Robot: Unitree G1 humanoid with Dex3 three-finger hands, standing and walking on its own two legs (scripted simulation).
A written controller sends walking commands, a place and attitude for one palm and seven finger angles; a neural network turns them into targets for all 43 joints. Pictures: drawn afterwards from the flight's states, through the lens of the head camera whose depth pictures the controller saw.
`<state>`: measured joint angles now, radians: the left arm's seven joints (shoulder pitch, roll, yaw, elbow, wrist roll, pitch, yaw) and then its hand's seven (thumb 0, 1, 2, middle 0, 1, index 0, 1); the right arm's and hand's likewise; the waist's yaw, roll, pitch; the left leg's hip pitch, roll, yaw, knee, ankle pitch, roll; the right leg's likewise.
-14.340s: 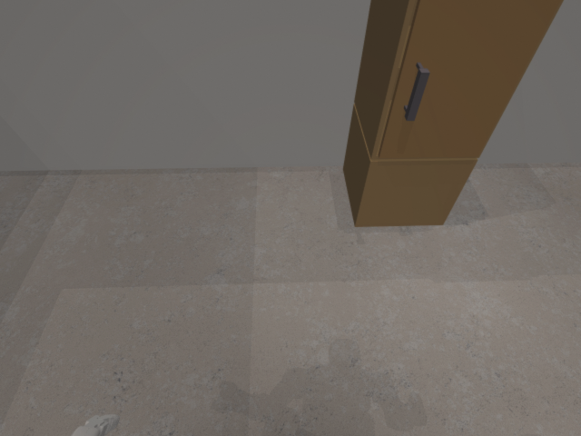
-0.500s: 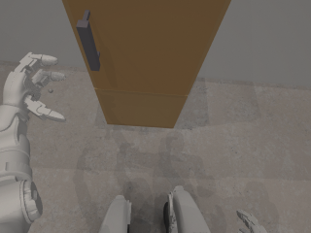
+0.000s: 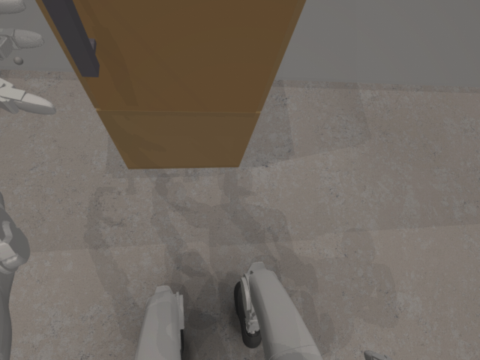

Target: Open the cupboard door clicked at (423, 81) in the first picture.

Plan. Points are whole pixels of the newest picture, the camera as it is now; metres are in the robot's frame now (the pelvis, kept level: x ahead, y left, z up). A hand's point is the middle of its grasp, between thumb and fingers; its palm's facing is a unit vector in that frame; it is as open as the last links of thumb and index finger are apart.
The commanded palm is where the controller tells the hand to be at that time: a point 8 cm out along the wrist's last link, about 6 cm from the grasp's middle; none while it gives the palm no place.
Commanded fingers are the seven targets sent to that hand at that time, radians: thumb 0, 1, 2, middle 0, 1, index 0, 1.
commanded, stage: move the hooked fingers beside the handle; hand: left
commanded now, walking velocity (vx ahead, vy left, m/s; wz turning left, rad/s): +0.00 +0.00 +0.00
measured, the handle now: (74, 20) +0.61 +0.18 +0.07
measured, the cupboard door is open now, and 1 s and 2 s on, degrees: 0 0 0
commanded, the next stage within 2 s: slide the fingers in behind the handle in 0.90 s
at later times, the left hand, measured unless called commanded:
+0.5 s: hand (18, 49) +0.57 +0.25 +0.06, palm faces -0.04 -1.00 -0.04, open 14.0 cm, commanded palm +0.56 +0.28 +0.07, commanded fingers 0.00 -0.50 0.30 -0.30 -1.20 -0.30 -1.20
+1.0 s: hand (25, 53) +0.56 +0.24 +0.07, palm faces -0.05 -1.00 -0.04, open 14.0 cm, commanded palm +0.55 +0.27 +0.07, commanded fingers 0.00 -0.50 0.30 -0.30 -1.20 -0.30 -1.20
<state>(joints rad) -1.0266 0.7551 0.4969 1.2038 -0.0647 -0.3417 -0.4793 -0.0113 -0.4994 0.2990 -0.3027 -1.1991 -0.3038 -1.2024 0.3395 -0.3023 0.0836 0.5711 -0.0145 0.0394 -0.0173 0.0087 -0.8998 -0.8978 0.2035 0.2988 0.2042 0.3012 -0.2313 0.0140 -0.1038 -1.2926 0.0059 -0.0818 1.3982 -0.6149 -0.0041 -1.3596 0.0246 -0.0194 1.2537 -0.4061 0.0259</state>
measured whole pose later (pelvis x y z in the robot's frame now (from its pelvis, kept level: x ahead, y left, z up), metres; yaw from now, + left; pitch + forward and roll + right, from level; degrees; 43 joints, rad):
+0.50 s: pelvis +0.02 +0.01 +0.00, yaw -1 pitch +31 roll -6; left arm -1.02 0.78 0.53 1.15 -0.03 -0.31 -0.45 -0.01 -0.50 0.30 -0.30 -1.20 -0.30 -1.20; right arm 0.37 -0.26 0.10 0.55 -0.03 0.10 0.02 0.01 -0.90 -0.90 0.20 0.30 0.21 0.30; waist -0.25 0.02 -0.10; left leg -1.30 0.02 -0.08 1.38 -0.63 0.01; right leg -1.36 0.04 -0.02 1.21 -0.41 0.04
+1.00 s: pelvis +0.02 +0.00 +0.01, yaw +0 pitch +30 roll -5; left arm -1.02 0.72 0.48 1.18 -0.05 -0.35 -0.43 -0.01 -0.50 0.30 -0.30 -1.20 -0.30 -1.20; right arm 0.32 -0.27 0.09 0.55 -0.02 0.10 0.01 0.01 -0.90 -0.90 0.20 0.30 0.20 0.30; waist -0.23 0.02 -0.11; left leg -1.27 0.01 -0.09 1.38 -0.63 0.00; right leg -1.33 0.03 -0.03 1.22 -0.42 0.03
